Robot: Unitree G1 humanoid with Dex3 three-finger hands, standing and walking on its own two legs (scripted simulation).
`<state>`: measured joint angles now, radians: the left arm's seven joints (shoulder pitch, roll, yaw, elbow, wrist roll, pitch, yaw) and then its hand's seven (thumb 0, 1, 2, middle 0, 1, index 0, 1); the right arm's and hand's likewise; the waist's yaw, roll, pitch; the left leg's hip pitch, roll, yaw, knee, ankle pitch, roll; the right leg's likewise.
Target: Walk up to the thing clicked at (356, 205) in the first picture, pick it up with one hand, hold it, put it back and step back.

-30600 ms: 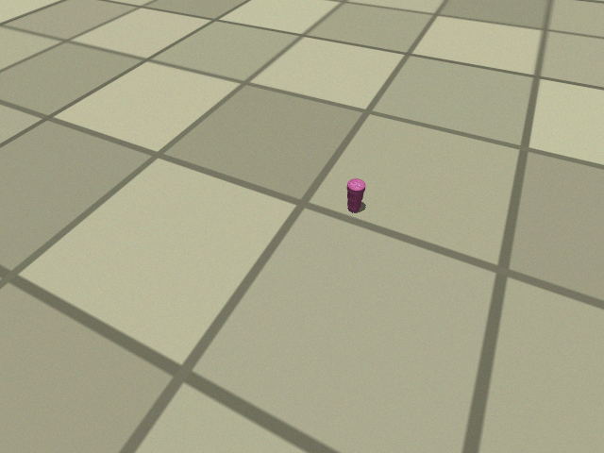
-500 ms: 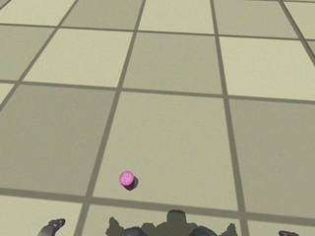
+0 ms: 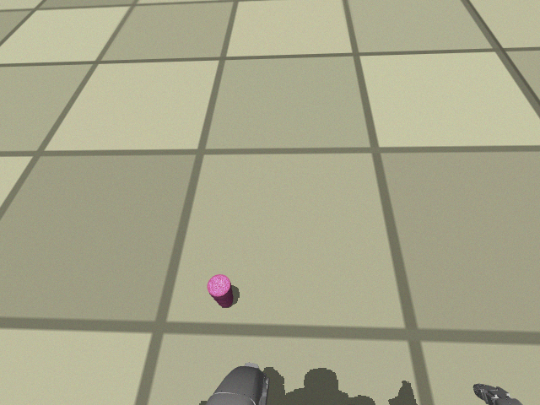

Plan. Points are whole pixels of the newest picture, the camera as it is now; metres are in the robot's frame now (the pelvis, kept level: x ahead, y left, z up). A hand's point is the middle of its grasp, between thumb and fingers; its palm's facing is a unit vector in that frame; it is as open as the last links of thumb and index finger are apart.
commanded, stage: step back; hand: left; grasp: from the side
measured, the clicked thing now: (222, 293) +0.54 +0.26 -0.68
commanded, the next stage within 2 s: none
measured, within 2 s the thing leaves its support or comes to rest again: neither
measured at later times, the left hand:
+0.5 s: hand out of the picture -0.03 +0.27 -0.15, palm faces +0.02 -0.93 -0.37, open 7.4 cm
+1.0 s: hand out of the picture -0.19 +0.26 -0.15, palm faces +0.09 -0.91 -0.40, open 7.4 cm
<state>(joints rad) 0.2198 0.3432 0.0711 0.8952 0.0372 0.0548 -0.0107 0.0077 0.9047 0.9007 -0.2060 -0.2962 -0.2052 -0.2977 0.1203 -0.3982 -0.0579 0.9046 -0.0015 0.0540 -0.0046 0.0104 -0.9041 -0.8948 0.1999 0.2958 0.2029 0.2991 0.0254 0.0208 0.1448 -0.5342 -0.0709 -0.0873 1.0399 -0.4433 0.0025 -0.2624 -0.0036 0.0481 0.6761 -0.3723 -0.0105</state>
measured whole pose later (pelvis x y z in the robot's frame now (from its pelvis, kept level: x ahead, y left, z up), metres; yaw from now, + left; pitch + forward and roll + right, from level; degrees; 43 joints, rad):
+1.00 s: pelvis -0.30 -0.03 -0.01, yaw +6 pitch -3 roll +0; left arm 0.10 0.39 0.07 0.80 0.02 0.08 0.02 0.01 0.90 0.90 -0.21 -0.30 -0.20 -0.30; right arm 0.20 -0.37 -0.05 0.90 -0.03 0.03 0.01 0.01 -0.90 -0.89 0.20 0.30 0.20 0.30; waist 0.00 -0.03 0.19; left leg -0.30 -0.04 -0.02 0.70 -0.34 0.03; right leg -0.46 -0.01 0.06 0.93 -0.50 -0.01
